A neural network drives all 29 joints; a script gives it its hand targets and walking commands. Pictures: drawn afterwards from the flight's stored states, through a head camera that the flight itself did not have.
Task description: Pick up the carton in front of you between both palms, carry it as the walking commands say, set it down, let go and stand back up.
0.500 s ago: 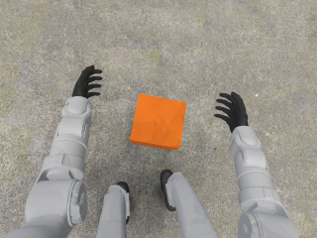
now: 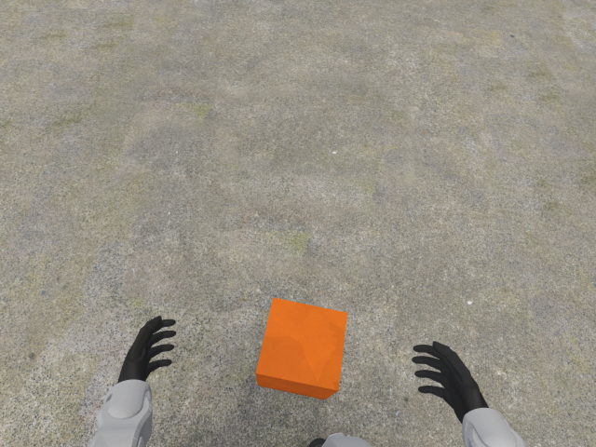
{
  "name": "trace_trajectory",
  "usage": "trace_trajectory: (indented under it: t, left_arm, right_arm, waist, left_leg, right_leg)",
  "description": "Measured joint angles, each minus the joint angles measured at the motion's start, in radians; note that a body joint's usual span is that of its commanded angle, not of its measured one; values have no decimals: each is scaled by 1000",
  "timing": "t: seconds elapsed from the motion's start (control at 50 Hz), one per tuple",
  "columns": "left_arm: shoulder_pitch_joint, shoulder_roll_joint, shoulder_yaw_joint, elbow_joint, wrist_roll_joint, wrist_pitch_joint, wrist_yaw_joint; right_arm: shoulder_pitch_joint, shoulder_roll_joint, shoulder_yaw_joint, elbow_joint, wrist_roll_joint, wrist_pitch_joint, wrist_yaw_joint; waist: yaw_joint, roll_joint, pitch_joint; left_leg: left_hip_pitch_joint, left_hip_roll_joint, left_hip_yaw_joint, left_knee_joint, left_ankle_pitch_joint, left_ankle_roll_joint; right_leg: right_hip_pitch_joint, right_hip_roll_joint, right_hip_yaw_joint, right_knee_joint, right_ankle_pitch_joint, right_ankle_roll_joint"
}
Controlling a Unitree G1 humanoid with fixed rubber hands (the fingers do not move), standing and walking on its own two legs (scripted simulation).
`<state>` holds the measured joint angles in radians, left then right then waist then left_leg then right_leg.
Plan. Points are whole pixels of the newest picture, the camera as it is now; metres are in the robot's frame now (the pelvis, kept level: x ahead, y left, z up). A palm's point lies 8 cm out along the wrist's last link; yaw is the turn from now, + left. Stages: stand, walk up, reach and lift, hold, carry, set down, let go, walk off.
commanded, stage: let go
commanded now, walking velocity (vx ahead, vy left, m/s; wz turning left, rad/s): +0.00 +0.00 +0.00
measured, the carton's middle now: (300, 351) +0.36 -0.08 -0.64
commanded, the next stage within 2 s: stand in 0.66 s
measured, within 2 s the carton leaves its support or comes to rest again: neither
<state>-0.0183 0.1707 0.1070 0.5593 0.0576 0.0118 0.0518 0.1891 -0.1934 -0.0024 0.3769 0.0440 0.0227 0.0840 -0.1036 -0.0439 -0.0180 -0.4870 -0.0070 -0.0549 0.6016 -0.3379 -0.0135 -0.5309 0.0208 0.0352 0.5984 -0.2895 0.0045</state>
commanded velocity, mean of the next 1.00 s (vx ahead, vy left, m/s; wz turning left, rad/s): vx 0.00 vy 0.00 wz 0.00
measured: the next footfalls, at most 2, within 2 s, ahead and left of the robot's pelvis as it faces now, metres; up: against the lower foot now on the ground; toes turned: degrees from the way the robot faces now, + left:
none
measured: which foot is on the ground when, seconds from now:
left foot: down 0.00-1.00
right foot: down 0.00-1.00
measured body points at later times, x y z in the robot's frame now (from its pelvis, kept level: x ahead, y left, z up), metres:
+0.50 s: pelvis +0.00 +0.01 +0.01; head +0.00 +0.01 +0.46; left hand +0.17 +0.24 -0.06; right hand +0.18 -0.23 -0.05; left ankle -0.03 +0.13 -0.73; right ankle -0.01 -0.12 -0.73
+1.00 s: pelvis +0.00 -0.01 +0.01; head +0.01 -0.02 +0.46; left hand +0.12 +0.30 -0.07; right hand +0.14 -0.29 -0.10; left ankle -0.03 +0.13 -0.73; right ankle -0.01 -0.12 -0.73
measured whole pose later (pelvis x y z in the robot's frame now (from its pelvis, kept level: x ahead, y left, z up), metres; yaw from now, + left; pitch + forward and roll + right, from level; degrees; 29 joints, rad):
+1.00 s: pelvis +0.00 -0.01 +0.01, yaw +1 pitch +0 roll +0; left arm 0.21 0.33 0.06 0.73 0.04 0.01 0.01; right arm 0.22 -0.34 -0.04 0.70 -0.04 0.01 -0.02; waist 0.01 0.05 0.01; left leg -0.19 0.00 -0.07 0.52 -0.33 -0.02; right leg -0.23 0.02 0.02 0.52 -0.29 -0.01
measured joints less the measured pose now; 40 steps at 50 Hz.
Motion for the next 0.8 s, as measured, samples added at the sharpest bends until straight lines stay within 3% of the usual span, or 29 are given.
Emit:
trace_trajectory:
  t: [0.3,0.36,0.66,0.8]
  left_arm:
    - [254,40,-64,-103,-58,43,-100]
    - [263,48,-69,-115,-66,65,-115]
    - [240,37,-82,-100,-54,102,-94]
    - [233,105,-61,60,-1,32,-47]
  right_arm:
    - [34,-17,-38,60,-41,39,-17]
    - [32,-16,-40,60,-52,62,-16]
    - [24,-32,-18,-19,-63,217,-64]
    - [20,-100,-41,181,-85,47,-96]
  waist:
    - [102,57,43]
    - [106,60,59]
    - [100,45,95]
    - [104,80,33]
  left_leg:
    - [334,-12,16,-183,48,22]
    - [368,-13,13,-185,49,23]
    - [408,2,15,-133,34,3]
    - [294,10,-5,-65,14,-6]
  right_leg:
    - [332,-19,18,-182,47,17]
    - [366,-21,15,-184,46,17]
    - [393,-2,15,-107,23,-3]
    - [298,7,-5,-70,14,-10]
